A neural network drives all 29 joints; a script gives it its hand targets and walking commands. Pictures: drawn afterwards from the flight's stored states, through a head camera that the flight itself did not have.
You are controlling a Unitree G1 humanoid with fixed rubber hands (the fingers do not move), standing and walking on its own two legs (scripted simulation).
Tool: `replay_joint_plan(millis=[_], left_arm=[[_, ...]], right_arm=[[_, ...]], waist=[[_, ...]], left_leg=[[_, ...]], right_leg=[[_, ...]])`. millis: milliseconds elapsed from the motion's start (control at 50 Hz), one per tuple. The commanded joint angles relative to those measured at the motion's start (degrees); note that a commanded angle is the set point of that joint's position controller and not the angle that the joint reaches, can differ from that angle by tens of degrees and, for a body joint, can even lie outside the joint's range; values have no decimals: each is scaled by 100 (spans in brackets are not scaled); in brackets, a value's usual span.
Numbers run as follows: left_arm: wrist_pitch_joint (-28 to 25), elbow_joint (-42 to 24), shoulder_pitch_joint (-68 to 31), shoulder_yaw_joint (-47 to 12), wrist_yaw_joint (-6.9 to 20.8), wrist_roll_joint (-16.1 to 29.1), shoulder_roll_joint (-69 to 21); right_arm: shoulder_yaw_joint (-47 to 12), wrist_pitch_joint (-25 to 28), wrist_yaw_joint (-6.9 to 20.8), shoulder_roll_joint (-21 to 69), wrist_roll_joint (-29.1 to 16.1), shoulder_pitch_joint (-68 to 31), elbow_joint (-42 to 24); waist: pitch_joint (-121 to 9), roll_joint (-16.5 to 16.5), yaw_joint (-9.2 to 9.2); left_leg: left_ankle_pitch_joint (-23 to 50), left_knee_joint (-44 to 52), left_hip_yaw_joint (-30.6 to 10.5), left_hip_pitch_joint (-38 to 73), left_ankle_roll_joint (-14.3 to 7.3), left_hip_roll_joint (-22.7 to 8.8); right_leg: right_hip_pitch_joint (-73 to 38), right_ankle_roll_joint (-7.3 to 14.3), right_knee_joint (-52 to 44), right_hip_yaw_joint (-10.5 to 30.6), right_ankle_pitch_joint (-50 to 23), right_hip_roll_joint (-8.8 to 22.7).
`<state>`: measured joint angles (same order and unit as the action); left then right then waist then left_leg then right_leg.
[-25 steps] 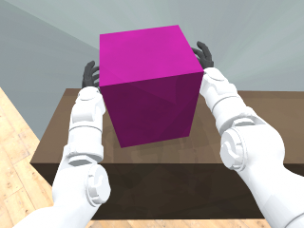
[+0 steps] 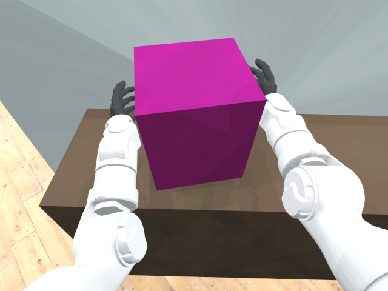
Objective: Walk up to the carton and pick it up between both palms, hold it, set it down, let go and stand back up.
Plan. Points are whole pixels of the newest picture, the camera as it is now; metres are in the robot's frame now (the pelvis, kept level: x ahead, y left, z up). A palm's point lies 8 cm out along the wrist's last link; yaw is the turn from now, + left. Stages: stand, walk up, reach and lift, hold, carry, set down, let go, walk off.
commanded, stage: set down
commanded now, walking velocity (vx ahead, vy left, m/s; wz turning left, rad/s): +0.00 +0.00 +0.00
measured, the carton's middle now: (193, 118) +0.44 +0.02 +0.12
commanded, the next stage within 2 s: none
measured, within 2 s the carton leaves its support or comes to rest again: neither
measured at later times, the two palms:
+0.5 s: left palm (124, 125) +0.41 +0.16 +0.13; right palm (261, 101) +0.46 -0.13 +0.16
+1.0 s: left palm (129, 133) +0.43 +0.17 +0.09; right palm (253, 109) +0.49 -0.13 +0.11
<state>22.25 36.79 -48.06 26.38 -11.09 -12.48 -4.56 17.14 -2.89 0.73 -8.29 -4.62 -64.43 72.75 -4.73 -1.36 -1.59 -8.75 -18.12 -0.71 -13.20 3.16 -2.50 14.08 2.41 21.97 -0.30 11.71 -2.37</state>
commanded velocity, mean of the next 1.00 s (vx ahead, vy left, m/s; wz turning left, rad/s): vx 0.00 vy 0.00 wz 0.00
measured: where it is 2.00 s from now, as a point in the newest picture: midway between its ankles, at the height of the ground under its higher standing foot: outside the picture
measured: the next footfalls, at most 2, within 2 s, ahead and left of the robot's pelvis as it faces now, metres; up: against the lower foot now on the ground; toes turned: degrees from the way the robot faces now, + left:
none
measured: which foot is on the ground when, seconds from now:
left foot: down 0.00-1.00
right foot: down 0.00-1.00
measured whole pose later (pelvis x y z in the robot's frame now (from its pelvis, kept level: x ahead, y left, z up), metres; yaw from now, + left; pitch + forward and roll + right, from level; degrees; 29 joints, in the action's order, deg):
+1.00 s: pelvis +0.02 -0.01 +0.00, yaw +0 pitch +13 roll +1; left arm 14.0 36.8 -46.4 30.0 -12.1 -15.0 -9.0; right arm 26.4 3.1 6.2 -8.3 6.8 -63.3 72.6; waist -5.3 -1.4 -4.5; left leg -7.9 -17.6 -0.3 -21.9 3.5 -2.8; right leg 23.1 3.1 22.0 -0.3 11.6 -2.7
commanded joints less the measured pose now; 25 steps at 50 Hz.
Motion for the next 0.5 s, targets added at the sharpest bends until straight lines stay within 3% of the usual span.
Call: replay_joint_plan(millis=[0,20,60,140,320,480], left_arm=[[-685,-756,-4480,-1485,289,-409,-2686],[-735,-800,-4499,-1432,280,-427,-2685],[-743,-707,-4323,-1420,282,-463,-2642],[-798,-681,-4342,-1213,273,-570,-2545],[-829,-602,-4307,-1108,260,-641,-2549],[-888,-612,-4122,-966,195,-732,-2535]], right_arm=[[-467,414,907,2519,799,-3355,-1224],[-514,440,910,2613,785,-3401,-1236],[-433,456,925,2537,874,-3341,-1236],[-292,459,968,2524,994,-3250,-1146],[121,497,1077,2315,1332,-3184,-974],[216,542,1180,2269,1510,-3136,-992]], waist=[[-3306,283,-680],[-3414,222,-781],[-3303,236,-710],[-3165,128,-798],[-3156,138,-711],[-3373,102,-871]], left_leg=[[2581,-404,306,1714,98,12],[2605,-427,350,1691,71,28],[2475,-355,360,1580,68,34],[2184,-270,442,1383,5,53],[2251,-260,431,1460,11,11],[2492,-323,511,1417,-15,18]], right_leg=[[-99,-235,-428,-557,-2072,-121],[-158,-247,-410,-508,-2207,-113],[-176,-256,-420,-515,-2174,-98],[-221,-290,-388,-470,-2131,-48],[38,-268,-411,-553,-1922,-58],[156,-254,-372,-539,-2109,-60]])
